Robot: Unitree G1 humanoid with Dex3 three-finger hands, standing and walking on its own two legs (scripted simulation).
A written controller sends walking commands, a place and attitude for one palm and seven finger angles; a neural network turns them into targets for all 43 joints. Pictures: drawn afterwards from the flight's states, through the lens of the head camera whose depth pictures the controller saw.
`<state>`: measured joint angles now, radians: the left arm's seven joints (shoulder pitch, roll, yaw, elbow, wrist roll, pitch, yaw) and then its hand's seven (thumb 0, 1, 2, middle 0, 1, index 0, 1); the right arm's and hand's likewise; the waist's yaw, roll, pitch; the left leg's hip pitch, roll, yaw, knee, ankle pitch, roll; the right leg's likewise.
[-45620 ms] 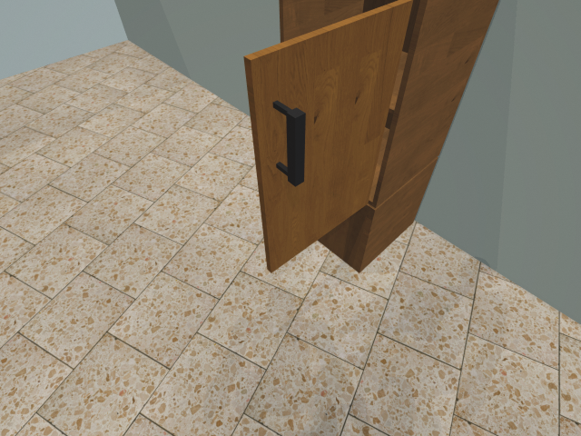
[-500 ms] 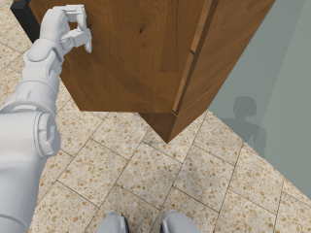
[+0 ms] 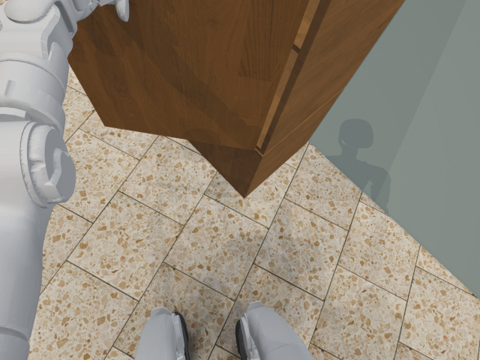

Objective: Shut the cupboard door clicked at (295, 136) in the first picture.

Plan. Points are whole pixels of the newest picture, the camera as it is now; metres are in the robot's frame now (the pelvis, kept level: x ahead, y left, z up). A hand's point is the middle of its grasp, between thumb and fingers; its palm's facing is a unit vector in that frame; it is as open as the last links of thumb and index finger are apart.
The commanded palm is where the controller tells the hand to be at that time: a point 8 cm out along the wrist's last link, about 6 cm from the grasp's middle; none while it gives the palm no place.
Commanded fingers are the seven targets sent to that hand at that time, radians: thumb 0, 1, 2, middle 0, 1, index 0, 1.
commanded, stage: push the door shut along its arc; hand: left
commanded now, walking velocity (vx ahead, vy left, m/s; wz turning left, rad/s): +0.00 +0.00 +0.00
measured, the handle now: out of the picture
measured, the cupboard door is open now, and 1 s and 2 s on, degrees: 40 33 33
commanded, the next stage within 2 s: pull the fist back off the door in 0.02 s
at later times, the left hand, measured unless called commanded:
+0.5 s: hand out of the picture +0.62 +0.02 +0.15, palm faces +0.04 -1.00 -0.07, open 3.2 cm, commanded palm +0.58 +0.06 +0.16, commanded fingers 0.00 0.90 0.90 -1.30 -1.50 -1.30 -1.50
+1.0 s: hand (139, 29) +0.52 +0.04 +0.16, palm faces +0.04 -1.00 +0.00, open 3.2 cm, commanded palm +0.51 +0.08 +0.16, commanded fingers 0.00 0.90 0.90 -1.30 -1.50 -1.30 -1.50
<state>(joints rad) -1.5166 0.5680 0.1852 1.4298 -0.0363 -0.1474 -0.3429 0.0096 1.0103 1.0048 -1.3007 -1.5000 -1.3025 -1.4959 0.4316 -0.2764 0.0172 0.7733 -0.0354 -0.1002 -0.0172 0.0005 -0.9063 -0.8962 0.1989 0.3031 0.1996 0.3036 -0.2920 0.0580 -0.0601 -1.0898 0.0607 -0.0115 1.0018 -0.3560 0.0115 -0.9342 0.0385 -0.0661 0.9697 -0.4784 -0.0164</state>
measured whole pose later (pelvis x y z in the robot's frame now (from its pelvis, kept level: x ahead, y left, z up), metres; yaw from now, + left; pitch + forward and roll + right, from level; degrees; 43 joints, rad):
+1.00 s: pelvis +0.03 -0.02 +0.04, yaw +1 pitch +15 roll -1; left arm -0.93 0.14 0.18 1.04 -0.04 -0.36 0.16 0.02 0.90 0.90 -1.30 -1.50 -1.30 -1.50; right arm 0.39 -0.27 -0.06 0.69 -0.03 -0.04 0.08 0.00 -0.91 -0.90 0.19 0.30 0.19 0.30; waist -0.13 0.05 -0.10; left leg -0.73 0.05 0.01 0.80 -0.33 -0.02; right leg -0.60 0.03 -0.04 0.79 -0.46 -0.04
